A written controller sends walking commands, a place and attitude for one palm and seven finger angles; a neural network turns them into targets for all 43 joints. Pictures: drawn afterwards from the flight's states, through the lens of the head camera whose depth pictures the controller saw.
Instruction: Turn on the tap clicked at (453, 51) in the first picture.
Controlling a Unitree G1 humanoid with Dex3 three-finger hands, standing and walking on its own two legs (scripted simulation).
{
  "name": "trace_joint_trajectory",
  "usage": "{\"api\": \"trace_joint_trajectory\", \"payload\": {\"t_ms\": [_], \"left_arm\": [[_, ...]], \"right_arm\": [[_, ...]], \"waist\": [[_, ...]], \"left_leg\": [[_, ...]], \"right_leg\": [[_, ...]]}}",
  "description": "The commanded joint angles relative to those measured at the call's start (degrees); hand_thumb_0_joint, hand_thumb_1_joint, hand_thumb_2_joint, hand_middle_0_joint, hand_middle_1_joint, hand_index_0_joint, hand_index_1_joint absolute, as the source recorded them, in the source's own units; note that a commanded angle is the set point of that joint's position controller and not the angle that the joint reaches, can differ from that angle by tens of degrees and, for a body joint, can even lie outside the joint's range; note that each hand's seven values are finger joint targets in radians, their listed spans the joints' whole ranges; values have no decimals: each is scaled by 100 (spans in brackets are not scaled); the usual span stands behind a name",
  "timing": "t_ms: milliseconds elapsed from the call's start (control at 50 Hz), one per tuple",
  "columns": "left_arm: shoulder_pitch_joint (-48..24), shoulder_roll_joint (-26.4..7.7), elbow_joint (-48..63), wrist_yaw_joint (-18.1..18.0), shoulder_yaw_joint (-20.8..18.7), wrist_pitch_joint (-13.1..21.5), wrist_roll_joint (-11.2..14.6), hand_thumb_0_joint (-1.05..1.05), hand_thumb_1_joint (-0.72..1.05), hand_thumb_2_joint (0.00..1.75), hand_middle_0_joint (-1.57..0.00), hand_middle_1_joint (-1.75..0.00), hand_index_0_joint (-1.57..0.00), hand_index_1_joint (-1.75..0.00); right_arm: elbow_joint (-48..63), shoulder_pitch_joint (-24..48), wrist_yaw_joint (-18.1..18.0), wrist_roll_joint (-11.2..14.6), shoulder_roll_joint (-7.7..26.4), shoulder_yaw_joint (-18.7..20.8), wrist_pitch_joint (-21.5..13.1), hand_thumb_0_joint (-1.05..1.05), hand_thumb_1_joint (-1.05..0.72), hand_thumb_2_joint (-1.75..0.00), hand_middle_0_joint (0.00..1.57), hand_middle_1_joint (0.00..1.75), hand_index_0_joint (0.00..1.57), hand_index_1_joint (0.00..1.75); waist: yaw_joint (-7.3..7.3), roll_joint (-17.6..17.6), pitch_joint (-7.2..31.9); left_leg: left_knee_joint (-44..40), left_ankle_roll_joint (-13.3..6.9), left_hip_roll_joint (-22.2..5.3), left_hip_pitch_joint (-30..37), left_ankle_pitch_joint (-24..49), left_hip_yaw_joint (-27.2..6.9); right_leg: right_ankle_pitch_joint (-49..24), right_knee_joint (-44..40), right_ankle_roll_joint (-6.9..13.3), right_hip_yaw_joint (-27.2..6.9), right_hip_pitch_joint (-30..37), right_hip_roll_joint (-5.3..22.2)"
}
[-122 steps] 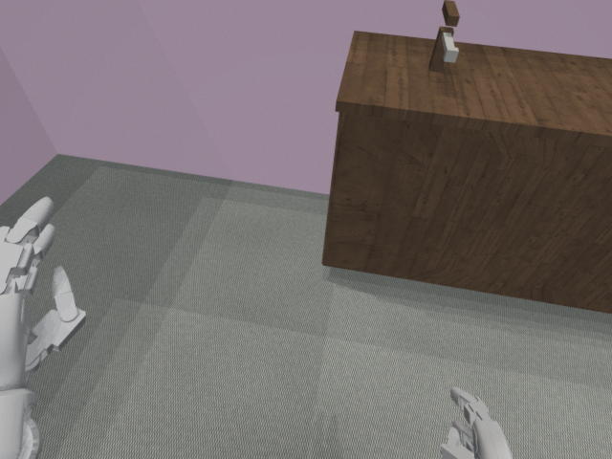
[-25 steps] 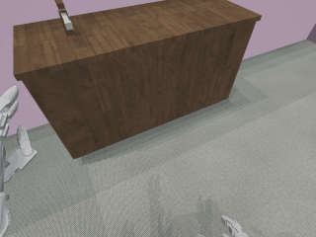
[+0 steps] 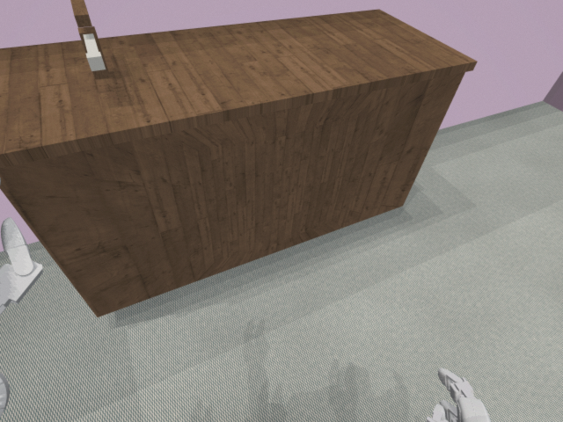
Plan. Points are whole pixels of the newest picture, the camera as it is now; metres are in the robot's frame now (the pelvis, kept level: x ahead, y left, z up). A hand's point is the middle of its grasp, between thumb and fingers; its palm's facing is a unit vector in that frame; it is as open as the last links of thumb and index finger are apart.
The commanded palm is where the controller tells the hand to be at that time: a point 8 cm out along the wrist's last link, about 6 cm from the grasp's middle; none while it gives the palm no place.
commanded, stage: take the last steps up to it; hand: left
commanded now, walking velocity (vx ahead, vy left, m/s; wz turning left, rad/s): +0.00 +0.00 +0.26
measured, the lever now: (95, 61) +0.74 +0.44 +0.14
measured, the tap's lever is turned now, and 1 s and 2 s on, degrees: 0 0 0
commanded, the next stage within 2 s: come to a stop and stand still in 1.82 s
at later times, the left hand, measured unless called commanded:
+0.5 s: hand (98, 237) +0.27 +0.23 +0.17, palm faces +0.53 -0.76 -0.39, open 7.4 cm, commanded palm +0.20 +0.26 +0.20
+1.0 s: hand (142, 171) +0.36 +0.21 +0.19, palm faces +0.52 -0.71 -0.47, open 7.4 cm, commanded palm +0.30 +0.25 +0.20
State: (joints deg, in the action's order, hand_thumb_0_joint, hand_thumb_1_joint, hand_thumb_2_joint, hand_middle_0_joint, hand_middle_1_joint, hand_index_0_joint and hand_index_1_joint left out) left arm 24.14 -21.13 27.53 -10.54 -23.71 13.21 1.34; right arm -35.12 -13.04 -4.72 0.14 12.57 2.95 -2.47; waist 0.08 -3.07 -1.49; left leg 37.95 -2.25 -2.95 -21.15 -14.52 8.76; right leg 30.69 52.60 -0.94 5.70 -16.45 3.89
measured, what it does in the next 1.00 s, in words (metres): walks ahead: right foot, then left foot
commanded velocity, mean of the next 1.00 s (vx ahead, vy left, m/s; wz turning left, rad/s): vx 0.28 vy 0.04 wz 0.06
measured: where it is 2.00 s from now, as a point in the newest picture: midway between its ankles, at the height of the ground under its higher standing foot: (274, 394)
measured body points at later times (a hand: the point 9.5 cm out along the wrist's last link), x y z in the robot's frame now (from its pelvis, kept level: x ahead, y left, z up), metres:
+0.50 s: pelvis +0.08 -0.04 +0.03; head +0.11 -0.05 +0.47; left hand +0.23 +0.27 +0.19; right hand +0.27 -0.26 -0.08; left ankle +0.10 +0.11 -0.68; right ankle +0.05 -0.14 -0.72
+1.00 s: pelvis +0.18 -0.05 +0.00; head +0.20 -0.08 +0.45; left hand +0.33 +0.24 +0.21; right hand +0.36 -0.24 -0.12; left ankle +0.13 +0.08 -0.69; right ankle +0.25 -0.13 -0.72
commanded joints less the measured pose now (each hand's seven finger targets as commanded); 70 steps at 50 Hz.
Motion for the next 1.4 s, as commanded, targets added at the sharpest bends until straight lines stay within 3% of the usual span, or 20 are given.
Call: {"api": "trace_joint_trajectory", "payload": {"t_ms": [0,60,180,200,240,280,380,480,540,560,580,600,740,880,900,940,960,1080,1280,1380], "left_arm": [[-953,-988,1792,65,-75,336,-110,0,90,90,-20,-30,-20,-30],[-529,-1014,2558,59,-171,309,-16,0,90,90,-20,-30,-20,-30],[153,-867,1330,8,-514,94,85,0,90,90,-20,-30,-20,-30],[20,-830,1078,25,-446,54,65,0,90,90,-20,-30,-20,-30],[-80,-945,479,22,-367,-121,84,0,90,90,-20,-30,-20,-30],[-528,-860,248,81,-205,-90,55,0,90,90,-20,-30,-20,-30],[-777,-767,591,87,77,196,-87,0,90,90,-20,-30,-20,-30],[-415,-1140,1849,-98,-341,280,-88,0,90,90,-20,-30,-20,-30],[-57,-1204,2306,-169,-560,305,0,0,90,90,-20,-30,-20,-30],[14,-1146,2402,-184,-590,367,25,0,90,90,-20,-30,-20,-30],[100,-1082,2392,-187,-559,438,46,0,90,90,-20,-30,-20,-30],[180,-1246,1932,-201,-619,442,-17,0,90,90,-20,-30,-20,-30],[289,-701,1283,135,-253,272,24,0,90,90,-20,-30,-20,-30],[-247,-871,1076,89,-287,174,-37,0,90,90,-20,-30,-20,-30],[-384,-973,1059,68,-321,150,-80,0,90,90,-20,-30,-20,-30],[-564,-1313,953,31,-527,70,-123,0,90,90,-20,-30,-20,-30],[-936,-1240,1112,45,-453,110,-64,0,90,90,-20,-30,-20,-30],[-180,-1034,1015,125,-459,357,-46,0,90,90,-20,-30,-20,-30],[209,-914,1139,-42,-383,243,37,0,90,90,-20,-30,-20,-30],[-545,-897,1278,-72,-146,227,2,0,90,90,-20,-30,-20,-30]], "right_arm": [[800,444,112,-17,531,4,-388,0,-90,-90,20,30,20,30],[908,516,221,-13,540,-4,-559,0,-90,-90,20,30,20,30],[865,495,181,55,414,-69,-394,0,-90,-90,20,30,20,30],[839,439,162,73,347,-73,-331,0,-90,-90,20,30,20,30],[896,619,113,77,230,-154,-257,0,-90,-90,20,30,20,30],[707,693,118,60,420,-117,-322,0,-90,-90,20,30,20,30],[669,851,39,-13,372,-233,-201,0,-90,-90,20,30,20,30],[962,798,24,-62,334,-80,-384,0,-90,-90,20,30,20,30],[1038,444,-25,-17,433,75,-383,0,-90,-90,20,30,20,30],[1108,470,-26,0,541,121,-365,0,-90,-90,20,30,20,30],[1095,470,14,-5,641,150,-346,0,-90,-90,20,30,20,30],[1095,456,78,-1,556,80,-372,0,-90,-90,20,30,20,30],[809,435,183,109,544,50,-478,0,-90,-90,20,30,20,30],[793,559,21,43,506,-50,-540,0,-90,-90,20,30,20,30],[760,575,10,34,458,-60,-526,0,-90,-90,20,30,20,30],[831,733,36,-7,341,-95,-517,0,-90,-90,20,30,20,30],[759,792,69,-47,432,-80,-555,0,-90,-90,20,30,20,30],[560,698,144,-14,460,-48,-320,0,-90,-90,20,30,20,30],[967,470,97,8,497,51,-338,0,-90,-90,20,30,20,30],[963,408,-27,-5,570,47,-337,0,-90,-90,20,30,20,30]], "waist": [[40,1702,416],[-45,1979,716],[-22,1281,857],[16,617,815],[-72,-1628,274],[12,-1148,89],[-44,-547,400],[-272,-593,841],[38,291,1525],[85,1289,1687],[45,2491,1600],[62,2083,1328],[7,1442,468],[-66,1110,618],[-88,631,727],[-173,-1643,685],[-113,-1185,559],[34,-79,699],[-123,-555,693],[1,124,496]], "left_leg": [[-1741,-1046,-1819,1166,1793,-2709],[-1652,-597,-1234,714,1521,-1540],[-1267,-306,-1021,-58,-829,-1201],[-580,-124,-698,-273,-1323,-861],[2024,274,204,-1774,-1858,-421],[2991,329,-123,-2053,-1136,-986],[1451,338,-141,-1286,-598,-323],[-166,198,126,-442,-427,231],[-1427,148,221,1410,791,255],[-1512,-146,-460,2471,1294,-690],[-1522,-816,-1763,3286,2757,-2481],[-1793,-1175,-2118,2956,2635,-3135],[-2120,-742,-1350,1090,1107,-1001],[-1218,-377,-1105,395,-253,-473],[-397,-253,-862,51,-625,-269],[2691,103,228,-1631,-1909,-314],[3245,171,34,-1692,-1576,-889],[2956,375,-291,-1593,-222,-809],[47,203,-144,-602,-191,-121],[-1079,95,-49,902,74,-10]], "right_leg": [[69,923,-91,-567,-1354,164],[-535,-164,-129,-132,-394,-46],[-919,-2250,-86,311,960,-283],[-793,-2861,104,-172,1050,71],[-135,-4113,1079,-3289,1100,1995],[-906,-4057,1177,-2986,982,1991],[-3994,-3334,819,-664,1374,1330],[-4528,-2975,911,-637,1879,1277],[-4399,-1406,508,-190,1512,849],[-3238,-277,237,52,430,404],[-3,794,21,129,-1284,-155],[655,1641,125,-326,-1805,-301],[-1117,265,-69,-21,-1470,146],[-1622,-2169,-103,586,613,-221],[-1484,-2481,8,227,1102,-10],[-688,-3881,995,-3482,1424,2017],[66,-4199,1095,-3616,1087,2235],[-2035,-3766,946,-1260,1029,1557],[-2143,-3577,994,-957,1251,1481],[-1291,-2746,653,-604,390,987]]}}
